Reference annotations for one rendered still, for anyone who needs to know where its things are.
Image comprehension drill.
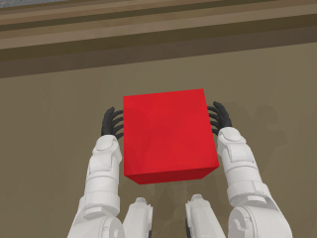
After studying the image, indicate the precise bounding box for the left robot upper arm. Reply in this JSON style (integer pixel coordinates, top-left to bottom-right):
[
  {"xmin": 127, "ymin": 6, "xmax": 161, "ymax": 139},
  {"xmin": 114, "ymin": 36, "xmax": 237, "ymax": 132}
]
[{"xmin": 67, "ymin": 215, "xmax": 126, "ymax": 238}]

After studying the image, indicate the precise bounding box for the left robot forearm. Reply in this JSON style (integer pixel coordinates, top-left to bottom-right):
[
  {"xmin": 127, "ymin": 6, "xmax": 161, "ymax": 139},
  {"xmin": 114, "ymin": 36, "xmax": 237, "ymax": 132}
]
[{"xmin": 67, "ymin": 135, "xmax": 123, "ymax": 236}]

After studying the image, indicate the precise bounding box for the robot right hand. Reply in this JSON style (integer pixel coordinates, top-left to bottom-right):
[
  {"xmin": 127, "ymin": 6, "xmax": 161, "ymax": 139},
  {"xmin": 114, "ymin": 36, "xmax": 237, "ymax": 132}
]
[{"xmin": 207, "ymin": 101, "xmax": 233, "ymax": 136}]

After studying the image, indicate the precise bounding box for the right robot upper arm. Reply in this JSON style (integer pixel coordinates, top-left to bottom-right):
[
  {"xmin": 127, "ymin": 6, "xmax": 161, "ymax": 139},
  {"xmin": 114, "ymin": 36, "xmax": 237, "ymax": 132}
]
[{"xmin": 228, "ymin": 205, "xmax": 292, "ymax": 238}]

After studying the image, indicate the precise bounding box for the robot left hand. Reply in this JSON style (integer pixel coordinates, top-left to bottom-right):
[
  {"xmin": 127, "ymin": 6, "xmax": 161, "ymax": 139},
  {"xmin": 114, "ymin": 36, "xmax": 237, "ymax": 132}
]
[{"xmin": 101, "ymin": 107, "xmax": 124, "ymax": 140}]

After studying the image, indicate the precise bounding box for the right robot forearm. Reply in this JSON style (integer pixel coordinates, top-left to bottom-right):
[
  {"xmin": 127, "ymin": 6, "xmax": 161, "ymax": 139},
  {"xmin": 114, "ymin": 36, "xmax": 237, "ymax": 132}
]
[{"xmin": 217, "ymin": 127, "xmax": 293, "ymax": 238}]

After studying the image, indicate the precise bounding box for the carton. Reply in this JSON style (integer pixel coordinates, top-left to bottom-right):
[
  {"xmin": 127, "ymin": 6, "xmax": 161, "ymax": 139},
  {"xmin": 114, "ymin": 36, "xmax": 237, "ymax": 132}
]
[{"xmin": 123, "ymin": 88, "xmax": 220, "ymax": 184}]

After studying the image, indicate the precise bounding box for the left robot thigh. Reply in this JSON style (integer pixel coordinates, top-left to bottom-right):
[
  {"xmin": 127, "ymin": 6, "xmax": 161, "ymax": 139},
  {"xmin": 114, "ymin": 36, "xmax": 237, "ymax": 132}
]
[{"xmin": 122, "ymin": 201, "xmax": 154, "ymax": 238}]

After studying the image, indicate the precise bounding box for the robot right shin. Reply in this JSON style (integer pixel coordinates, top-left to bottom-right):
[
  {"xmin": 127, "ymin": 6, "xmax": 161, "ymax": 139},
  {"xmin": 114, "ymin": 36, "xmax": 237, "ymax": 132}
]
[{"xmin": 189, "ymin": 194, "xmax": 210, "ymax": 238}]

